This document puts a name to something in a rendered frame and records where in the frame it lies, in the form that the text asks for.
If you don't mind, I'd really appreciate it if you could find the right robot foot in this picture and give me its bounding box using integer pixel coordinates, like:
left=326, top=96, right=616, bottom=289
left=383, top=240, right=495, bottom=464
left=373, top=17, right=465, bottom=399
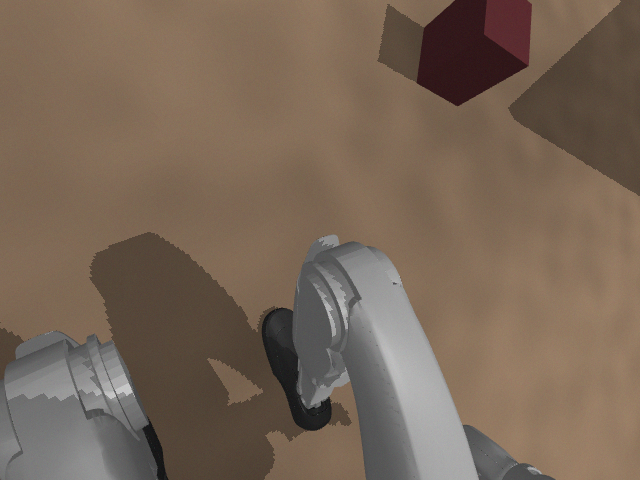
left=262, top=308, right=332, bottom=431

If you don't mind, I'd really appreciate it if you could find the right robot hand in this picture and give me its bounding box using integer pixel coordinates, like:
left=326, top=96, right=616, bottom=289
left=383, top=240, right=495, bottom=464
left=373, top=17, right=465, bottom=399
left=463, top=425, right=519, bottom=480

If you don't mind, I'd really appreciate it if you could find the right robot arm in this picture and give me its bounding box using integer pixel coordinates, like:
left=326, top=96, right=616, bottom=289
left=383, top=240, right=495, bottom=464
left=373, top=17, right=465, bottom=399
left=502, top=463, right=556, bottom=480

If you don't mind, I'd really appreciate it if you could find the left robot foot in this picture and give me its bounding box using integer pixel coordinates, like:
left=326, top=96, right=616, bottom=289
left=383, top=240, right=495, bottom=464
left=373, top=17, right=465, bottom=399
left=142, top=416, right=168, bottom=480

